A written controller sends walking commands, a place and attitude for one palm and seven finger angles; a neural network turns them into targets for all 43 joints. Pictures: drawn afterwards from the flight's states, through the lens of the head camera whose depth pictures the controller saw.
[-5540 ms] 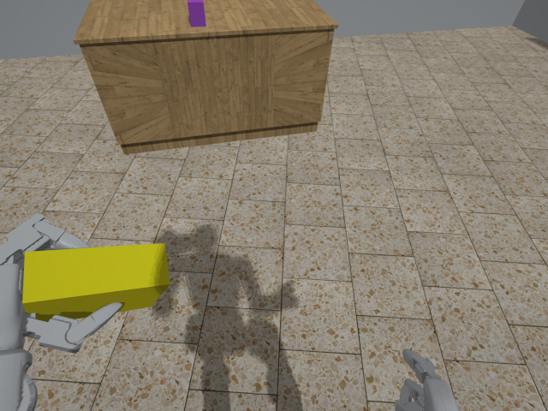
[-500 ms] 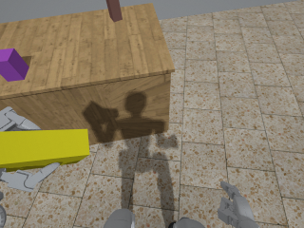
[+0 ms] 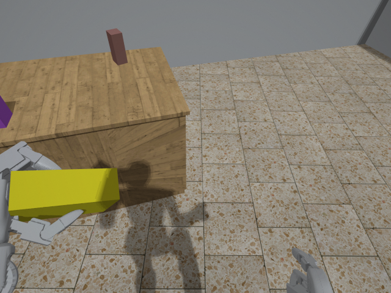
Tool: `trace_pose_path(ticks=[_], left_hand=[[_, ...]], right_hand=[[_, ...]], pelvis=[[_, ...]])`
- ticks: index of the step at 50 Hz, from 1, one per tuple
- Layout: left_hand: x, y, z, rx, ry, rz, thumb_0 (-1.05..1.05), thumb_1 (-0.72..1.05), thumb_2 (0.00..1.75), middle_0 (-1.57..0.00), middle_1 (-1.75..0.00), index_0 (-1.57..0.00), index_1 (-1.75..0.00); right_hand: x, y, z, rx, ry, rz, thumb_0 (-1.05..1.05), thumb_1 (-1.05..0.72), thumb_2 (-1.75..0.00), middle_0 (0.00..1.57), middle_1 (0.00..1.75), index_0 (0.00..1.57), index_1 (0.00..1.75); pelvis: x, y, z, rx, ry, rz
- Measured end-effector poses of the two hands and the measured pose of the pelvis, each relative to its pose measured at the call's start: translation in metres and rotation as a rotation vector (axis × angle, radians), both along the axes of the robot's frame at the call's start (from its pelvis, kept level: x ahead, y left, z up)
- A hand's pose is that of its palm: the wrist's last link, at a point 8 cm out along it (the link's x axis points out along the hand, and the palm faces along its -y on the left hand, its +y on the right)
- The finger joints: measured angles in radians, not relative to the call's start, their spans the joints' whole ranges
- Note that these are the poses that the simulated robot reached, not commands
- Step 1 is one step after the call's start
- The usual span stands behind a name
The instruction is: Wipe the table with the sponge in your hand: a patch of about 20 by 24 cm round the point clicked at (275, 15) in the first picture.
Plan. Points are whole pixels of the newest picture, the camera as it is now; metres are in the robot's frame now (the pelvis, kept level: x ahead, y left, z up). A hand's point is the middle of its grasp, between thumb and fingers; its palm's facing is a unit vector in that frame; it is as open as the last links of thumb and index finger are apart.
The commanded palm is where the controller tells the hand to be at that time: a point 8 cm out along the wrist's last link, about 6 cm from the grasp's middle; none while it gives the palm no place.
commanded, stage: take the last steps up to it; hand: left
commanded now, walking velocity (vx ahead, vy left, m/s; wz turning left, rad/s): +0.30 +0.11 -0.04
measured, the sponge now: (82, 193) +0.22 +0.20 +0.16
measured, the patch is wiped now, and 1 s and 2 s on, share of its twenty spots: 0.00 0.00 0.00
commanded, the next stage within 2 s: none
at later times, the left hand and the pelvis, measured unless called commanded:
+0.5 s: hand (59, 201) +0.20 +0.22 +0.17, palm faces +0.37 -0.79 -0.49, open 9.4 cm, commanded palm +0.15 +0.26 +0.18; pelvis -0.01 -0.02 +0.01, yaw +0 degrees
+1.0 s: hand (64, 164) +0.27 +0.25 +0.16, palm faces +0.41 -0.79 -0.46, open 9.4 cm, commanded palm +0.22 +0.30 +0.18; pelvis +0.06 +0.01 +0.00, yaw +1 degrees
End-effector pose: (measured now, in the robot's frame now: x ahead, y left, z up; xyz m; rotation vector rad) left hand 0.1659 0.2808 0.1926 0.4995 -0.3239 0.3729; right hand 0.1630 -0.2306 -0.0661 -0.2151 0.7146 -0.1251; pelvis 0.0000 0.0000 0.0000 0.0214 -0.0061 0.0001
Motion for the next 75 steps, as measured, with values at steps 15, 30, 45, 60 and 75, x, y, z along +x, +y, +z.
trace_pose_path(ticks=[15, 30, 45, 60, 75], left_hand=[[-0.001, -0.05, -0.009, 0.023, 0.088, -0.058, -0.01, -0.44, 1.01, -0.81, -1.37, -0.81, -1.36], [0.003, -0.001, -0.007, 0.018, 0.021, -0.003, -0.01, -0.44, 1.01, -0.81, -1.37, -0.81, -1.36], [0.049, 0.001, -0.003, 0.096, 0.041, 0.005, -0.01, -0.44, 1.01, -0.81, -1.37, -0.81, -1.36], [0.125, 0.041, -0.012, 0.053, 0.037, -0.037, -0.01, -0.44, 1.01, -0.81, -1.37, -0.81, -1.36], [0.202, 0.035, 0.006, 0.105, 0.087, -0.078, -0.01, -0.44, 1.02, -0.81, -1.37, -0.81, -1.36]], right_hand=[[-0.061, -0.029, -0.039, 0.068, 0.134, -0.056, 0.01, -0.9, -0.9, 0.21, 0.3, 0.2, 0.3], [-0.039, -0.04, -0.013, -0.091, 0.078, -0.092, 0.01, -0.9, -0.9, 0.2, 0.3, 0.2, 0.3], [0.041, 0.045, -0.046, 0.136, 0.041, 0.049, 0.01, -0.9, -0.9, 0.21, 0.3, 0.2, 0.3], [0.104, 0.019, -0.015, -0.086, 0.066, -0.044, 0.01, -0.9, -0.9, 0.2, 0.3, 0.2, 0.3], [0.162, 0.076, -0.026, 0.108, 0.05, -0.039, 0.01, -0.9, -0.9, 0.21, 0.3, 0.2, 0.3]], pelvis=[[-0.024, -0.03, -0.001, -0.011, -0.014, -0.022], [0.0, 0.003, -0.002, -0.005, -0.003, -0.002], [0.045, 0.006, -0.013, -0.024, -0.005, 0.017], [0.114, 0.049, -0.009, -0.003, 0.008, -0.006], [0.184, 0.049, 0.002, -0.022, 0.025, -0.035]])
